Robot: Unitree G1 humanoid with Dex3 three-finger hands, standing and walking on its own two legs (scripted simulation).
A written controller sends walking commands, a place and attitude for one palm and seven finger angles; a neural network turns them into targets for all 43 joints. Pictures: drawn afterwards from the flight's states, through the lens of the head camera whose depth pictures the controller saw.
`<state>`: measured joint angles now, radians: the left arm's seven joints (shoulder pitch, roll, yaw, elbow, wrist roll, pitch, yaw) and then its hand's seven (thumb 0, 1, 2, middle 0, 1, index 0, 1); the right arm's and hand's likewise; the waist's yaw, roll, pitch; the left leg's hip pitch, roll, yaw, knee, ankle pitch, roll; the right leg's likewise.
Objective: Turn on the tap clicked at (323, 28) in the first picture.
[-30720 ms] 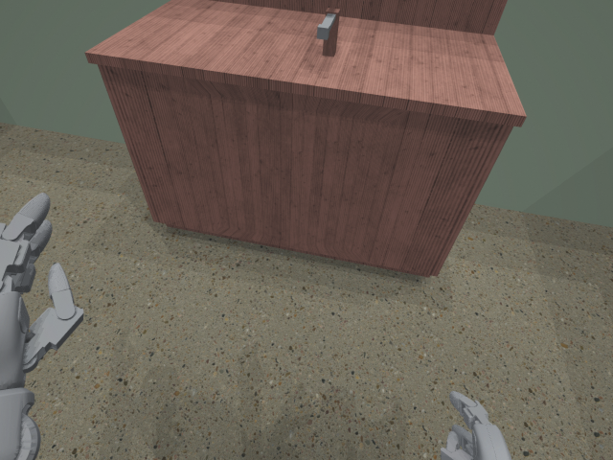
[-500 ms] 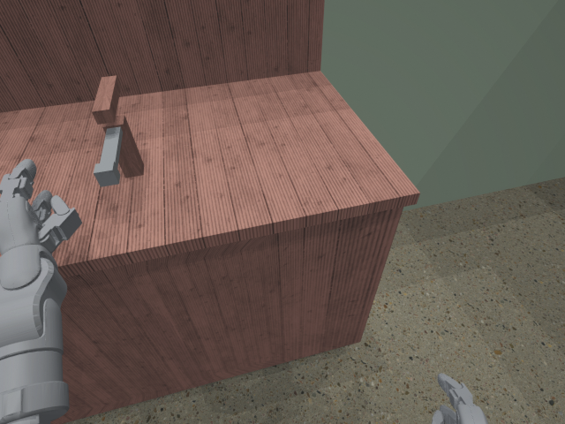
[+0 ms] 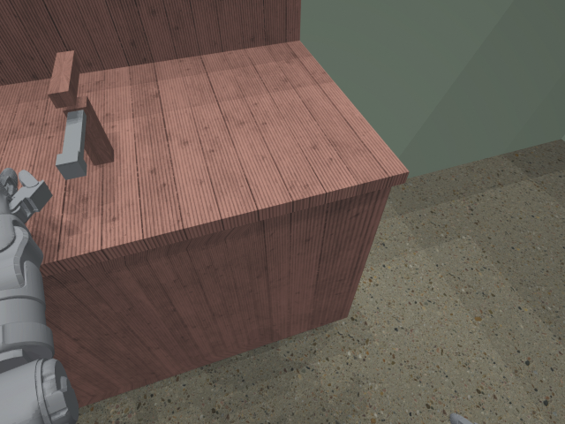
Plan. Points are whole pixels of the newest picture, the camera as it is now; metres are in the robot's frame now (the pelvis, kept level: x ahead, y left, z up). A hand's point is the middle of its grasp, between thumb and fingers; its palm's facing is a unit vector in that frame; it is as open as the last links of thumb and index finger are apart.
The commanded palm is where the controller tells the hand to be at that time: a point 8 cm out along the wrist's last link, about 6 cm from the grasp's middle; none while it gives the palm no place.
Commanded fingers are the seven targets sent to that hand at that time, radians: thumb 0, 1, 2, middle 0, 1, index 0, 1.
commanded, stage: reach beside the lever's end, fingers flat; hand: left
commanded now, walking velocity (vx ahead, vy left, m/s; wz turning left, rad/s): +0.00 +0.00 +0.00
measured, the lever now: (71, 165) +0.43 +0.32 +0.15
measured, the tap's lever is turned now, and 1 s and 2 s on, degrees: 0 1 20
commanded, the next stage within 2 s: push the lever round in 0.42 s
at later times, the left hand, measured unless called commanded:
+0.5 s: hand (37, 185) +0.39 +0.35 +0.14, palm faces +0.57 -0.82 -0.05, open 7.8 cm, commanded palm +0.34 +0.38 +0.14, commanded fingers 0.00 0.90 0.90 -0.15 -0.15 -0.15 -0.15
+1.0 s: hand (67, 184) +0.39 +0.31 +0.15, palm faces +0.55 -0.84 -0.05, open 7.8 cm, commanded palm +0.34 +0.34 +0.14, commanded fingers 0.00 0.90 0.90 -0.15 -0.15 -0.15 -0.15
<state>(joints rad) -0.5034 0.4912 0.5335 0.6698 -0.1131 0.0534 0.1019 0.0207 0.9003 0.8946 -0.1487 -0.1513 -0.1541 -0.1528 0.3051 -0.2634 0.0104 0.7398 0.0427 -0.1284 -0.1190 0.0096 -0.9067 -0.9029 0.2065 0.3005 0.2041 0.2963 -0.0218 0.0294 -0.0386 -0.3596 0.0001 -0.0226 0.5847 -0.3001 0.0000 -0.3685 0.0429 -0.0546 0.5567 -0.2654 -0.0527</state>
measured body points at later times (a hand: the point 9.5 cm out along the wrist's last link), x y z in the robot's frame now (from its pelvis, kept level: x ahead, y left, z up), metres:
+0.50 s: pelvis +0.01 +0.02 +0.00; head +0.03 +0.02 +0.45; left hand +0.35 +0.40 +0.15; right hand +0.09 -0.25 -0.11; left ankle +0.00 +0.12 -0.73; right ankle +0.01 -0.08 -0.73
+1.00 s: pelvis +0.00 +0.01 +0.00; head +0.01 +0.00 +0.45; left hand +0.35 +0.35 +0.15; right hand +0.13 -0.23 -0.11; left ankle +0.00 +0.12 -0.73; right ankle +0.01 -0.08 -0.73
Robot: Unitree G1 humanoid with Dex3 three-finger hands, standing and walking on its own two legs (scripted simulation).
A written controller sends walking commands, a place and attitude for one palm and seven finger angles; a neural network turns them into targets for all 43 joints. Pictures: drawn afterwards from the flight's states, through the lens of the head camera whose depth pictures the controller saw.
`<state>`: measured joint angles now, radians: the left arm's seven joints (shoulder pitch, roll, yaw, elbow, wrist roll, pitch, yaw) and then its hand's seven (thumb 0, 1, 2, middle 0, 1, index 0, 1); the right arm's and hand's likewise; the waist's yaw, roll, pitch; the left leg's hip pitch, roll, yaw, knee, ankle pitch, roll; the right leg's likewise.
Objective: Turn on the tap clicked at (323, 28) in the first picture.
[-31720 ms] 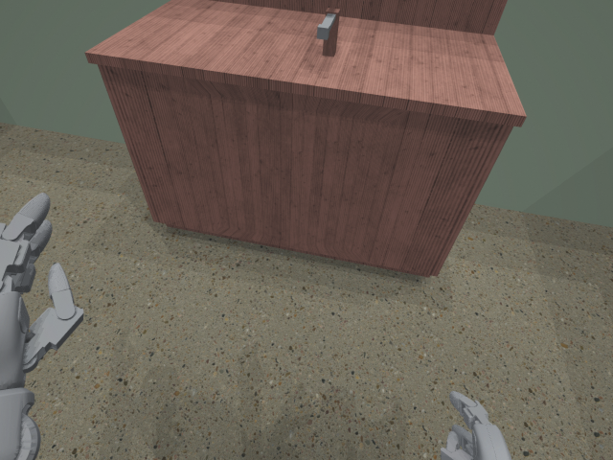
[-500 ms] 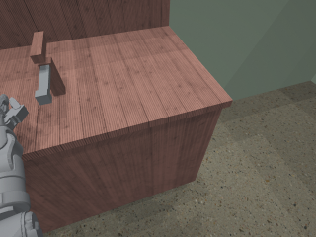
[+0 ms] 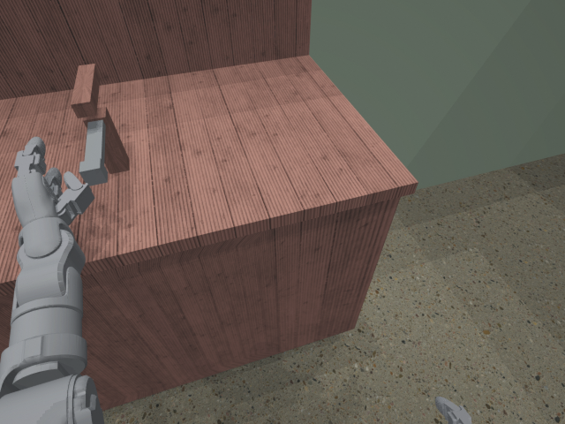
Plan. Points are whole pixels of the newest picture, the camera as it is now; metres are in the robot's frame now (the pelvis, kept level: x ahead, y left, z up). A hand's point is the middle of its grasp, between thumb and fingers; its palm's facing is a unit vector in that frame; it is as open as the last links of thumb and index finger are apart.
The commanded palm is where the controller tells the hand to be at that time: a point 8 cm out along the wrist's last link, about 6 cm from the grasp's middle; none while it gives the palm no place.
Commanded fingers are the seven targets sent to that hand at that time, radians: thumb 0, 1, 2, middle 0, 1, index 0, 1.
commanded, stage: push the lever round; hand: left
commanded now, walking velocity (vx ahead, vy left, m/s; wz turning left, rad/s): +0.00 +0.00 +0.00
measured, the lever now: (93, 172) +0.42 +0.31 +0.15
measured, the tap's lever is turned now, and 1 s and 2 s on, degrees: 1 20 50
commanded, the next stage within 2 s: none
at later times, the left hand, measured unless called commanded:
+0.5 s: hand (114, 187) +0.39 +0.26 +0.15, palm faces +0.59 -0.81 -0.05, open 7.7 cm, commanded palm +0.35 +0.30 +0.14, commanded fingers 0.00 0.90 0.90 -0.15 -0.15 -0.15 -0.15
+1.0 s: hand (134, 179) +0.41 +0.24 +0.15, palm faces +0.67 -0.74 -0.04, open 7.7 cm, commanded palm +0.37 +0.27 +0.14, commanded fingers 0.00 0.90 0.90 -0.15 -0.15 -0.15 -0.15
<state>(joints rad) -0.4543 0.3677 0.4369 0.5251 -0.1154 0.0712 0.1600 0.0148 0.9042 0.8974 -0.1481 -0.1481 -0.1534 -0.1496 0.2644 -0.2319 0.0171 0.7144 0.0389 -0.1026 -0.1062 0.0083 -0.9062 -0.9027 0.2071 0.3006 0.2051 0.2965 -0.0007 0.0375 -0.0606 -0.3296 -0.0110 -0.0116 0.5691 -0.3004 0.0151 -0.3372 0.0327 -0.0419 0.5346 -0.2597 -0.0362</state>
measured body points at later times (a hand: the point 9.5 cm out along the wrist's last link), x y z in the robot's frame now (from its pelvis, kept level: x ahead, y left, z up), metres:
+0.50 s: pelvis -0.01 -0.02 +0.00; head +0.00 -0.04 +0.45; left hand +0.35 +0.30 +0.15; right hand +0.10 -0.28 -0.12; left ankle -0.01 +0.11 -0.73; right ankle +0.01 -0.10 -0.73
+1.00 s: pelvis -0.01 -0.01 +0.00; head +0.00 -0.02 +0.45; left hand +0.37 +0.28 +0.15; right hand +0.11 -0.26 -0.12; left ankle -0.01 +0.11 -0.73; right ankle +0.01 -0.10 -0.73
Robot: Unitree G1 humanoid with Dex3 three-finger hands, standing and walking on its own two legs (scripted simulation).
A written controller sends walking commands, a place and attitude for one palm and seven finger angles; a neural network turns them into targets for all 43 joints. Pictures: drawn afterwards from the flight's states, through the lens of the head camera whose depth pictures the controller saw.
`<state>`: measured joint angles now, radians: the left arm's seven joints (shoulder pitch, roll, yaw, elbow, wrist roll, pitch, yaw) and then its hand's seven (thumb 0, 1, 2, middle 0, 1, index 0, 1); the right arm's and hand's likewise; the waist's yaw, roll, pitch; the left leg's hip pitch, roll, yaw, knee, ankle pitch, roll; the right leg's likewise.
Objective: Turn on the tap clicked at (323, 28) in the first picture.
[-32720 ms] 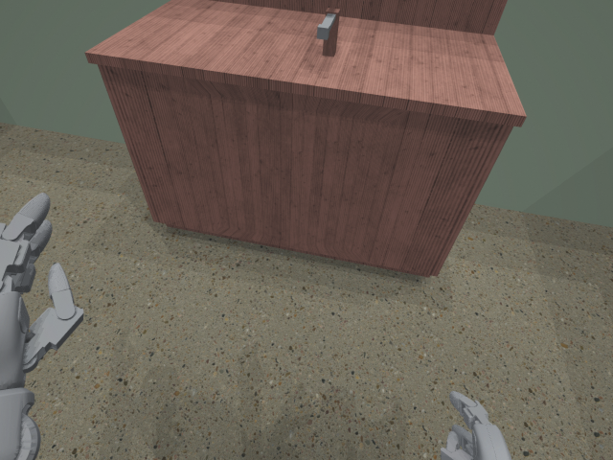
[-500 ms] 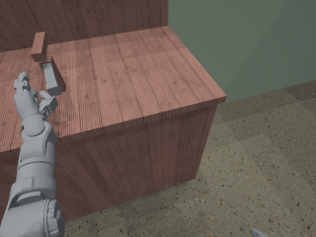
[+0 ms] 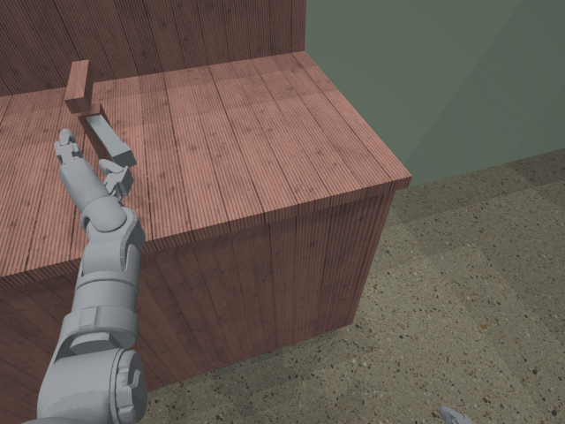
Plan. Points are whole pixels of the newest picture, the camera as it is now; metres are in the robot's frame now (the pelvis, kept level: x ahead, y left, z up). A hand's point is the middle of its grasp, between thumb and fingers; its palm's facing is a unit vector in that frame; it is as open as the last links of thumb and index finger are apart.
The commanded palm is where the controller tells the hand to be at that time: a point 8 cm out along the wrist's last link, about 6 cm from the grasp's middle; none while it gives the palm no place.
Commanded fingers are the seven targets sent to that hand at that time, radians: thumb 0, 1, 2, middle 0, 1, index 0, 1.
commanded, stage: push the lever round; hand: left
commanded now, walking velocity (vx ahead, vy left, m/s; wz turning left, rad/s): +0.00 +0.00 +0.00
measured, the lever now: (122, 156) +0.46 +0.27 +0.15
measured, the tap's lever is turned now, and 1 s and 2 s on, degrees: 20 50 73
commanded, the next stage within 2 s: lift the hand up off the lever in 1.68 s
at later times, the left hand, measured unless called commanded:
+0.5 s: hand (158, 159) +0.45 +0.21 +0.15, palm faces +0.74 -0.67 -0.07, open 7.7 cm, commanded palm +0.40 +0.23 +0.15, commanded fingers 0.00 0.90 0.90 -0.15 -0.15 -0.15 -0.15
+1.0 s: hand (181, 144) +0.49 +0.18 +0.15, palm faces +0.80 -0.59 -0.13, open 7.7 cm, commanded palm +0.44 +0.20 +0.15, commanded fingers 0.00 0.90 0.90 -0.15 -0.15 -0.15 -0.15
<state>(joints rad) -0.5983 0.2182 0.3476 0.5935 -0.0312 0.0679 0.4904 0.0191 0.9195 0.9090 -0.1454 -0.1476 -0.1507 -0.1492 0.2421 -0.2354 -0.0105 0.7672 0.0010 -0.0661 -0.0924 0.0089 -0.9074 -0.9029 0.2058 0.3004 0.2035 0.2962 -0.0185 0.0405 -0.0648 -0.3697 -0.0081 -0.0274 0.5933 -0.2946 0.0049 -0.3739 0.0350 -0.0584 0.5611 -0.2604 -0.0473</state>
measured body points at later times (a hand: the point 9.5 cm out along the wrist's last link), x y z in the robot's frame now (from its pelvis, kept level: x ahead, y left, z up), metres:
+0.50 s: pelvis -0.01 +0.00 -0.01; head +0.01 -0.01 +0.44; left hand +0.41 +0.24 +0.16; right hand +0.08 -0.25 -0.13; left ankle +0.01 +0.12 -0.73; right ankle +0.02 -0.09 -0.73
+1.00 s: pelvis -0.01 -0.02 -0.01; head +0.03 -0.03 +0.43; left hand +0.44 +0.21 +0.16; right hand +0.02 -0.28 -0.15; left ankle +0.01 +0.12 -0.73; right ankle +0.02 -0.09 -0.73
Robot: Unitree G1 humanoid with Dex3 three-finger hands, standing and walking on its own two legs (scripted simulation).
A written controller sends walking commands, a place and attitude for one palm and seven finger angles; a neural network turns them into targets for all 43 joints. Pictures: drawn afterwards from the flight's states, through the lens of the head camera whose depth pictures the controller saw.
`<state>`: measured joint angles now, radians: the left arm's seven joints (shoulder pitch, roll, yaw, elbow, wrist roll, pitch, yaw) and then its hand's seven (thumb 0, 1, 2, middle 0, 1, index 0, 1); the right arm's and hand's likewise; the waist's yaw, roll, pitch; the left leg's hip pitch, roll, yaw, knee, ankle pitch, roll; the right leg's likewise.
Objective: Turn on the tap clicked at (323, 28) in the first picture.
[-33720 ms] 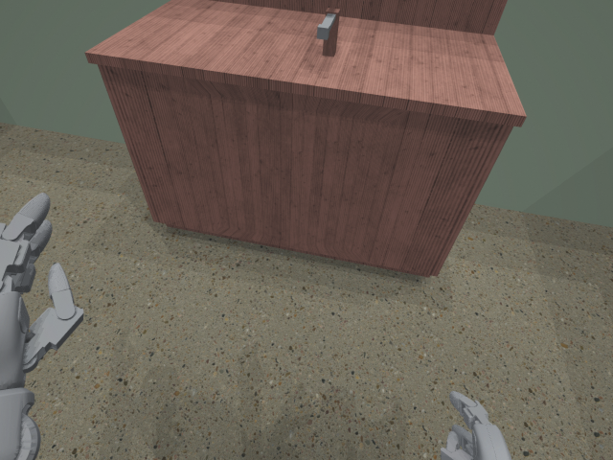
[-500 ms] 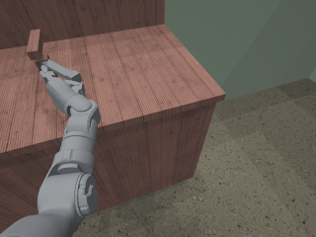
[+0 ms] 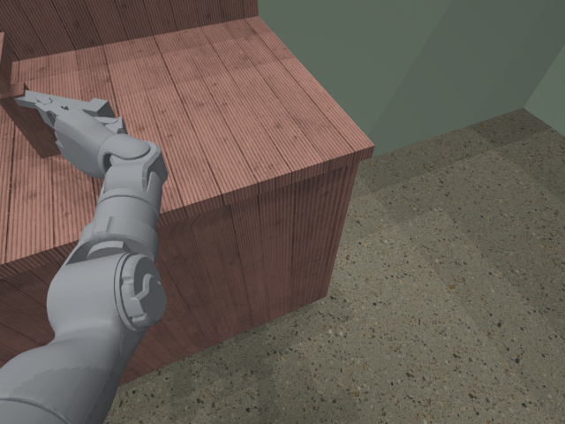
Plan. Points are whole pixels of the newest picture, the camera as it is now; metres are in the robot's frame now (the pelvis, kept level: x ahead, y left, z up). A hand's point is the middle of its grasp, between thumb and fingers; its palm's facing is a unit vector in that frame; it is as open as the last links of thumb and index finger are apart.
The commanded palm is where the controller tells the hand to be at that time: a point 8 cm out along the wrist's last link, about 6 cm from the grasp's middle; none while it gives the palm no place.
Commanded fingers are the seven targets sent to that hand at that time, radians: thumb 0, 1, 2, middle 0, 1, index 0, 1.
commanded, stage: push the lever round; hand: left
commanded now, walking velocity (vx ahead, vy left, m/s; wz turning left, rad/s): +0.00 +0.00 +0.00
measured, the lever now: (99, 112) +0.53 +0.24 +0.16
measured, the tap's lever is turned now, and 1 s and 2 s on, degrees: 50 73 74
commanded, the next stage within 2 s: lift the hand up off the lever in 0.68 s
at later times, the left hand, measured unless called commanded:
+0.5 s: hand (138, 107) +0.55 +0.19 +0.16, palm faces +0.81 -0.56 -0.16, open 7.6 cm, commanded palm +0.49 +0.21 +0.16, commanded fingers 0.00 0.90 0.90 -0.15 -0.15 -0.15 -0.15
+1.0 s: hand (139, 100) +0.56 +0.19 +0.17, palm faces +0.81 -0.57 -0.15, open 7.8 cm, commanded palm +0.50 +0.21 +0.17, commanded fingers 0.00 0.90 0.90 -0.15 -0.15 -0.15 -0.15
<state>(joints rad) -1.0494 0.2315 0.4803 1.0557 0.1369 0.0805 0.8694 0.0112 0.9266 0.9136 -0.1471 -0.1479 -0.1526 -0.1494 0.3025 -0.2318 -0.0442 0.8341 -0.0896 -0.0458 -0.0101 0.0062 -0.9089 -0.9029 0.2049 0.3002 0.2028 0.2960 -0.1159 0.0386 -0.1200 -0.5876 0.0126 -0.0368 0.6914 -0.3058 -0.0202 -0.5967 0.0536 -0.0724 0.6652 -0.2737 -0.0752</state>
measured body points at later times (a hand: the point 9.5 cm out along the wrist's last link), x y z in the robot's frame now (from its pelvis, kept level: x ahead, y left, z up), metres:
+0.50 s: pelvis +0.02 +0.00 +0.00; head +0.09 -0.01 +0.44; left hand +0.50 +0.21 +0.17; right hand +0.02 -0.26 -0.14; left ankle +0.02 +0.14 -0.72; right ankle +0.03 -0.07 -0.72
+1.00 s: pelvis +0.04 +0.00 +0.00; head +0.10 -0.01 +0.45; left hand +0.51 +0.21 +0.18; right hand +0.04 -0.25 -0.14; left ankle +0.02 +0.14 -0.72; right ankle +0.03 -0.07 -0.72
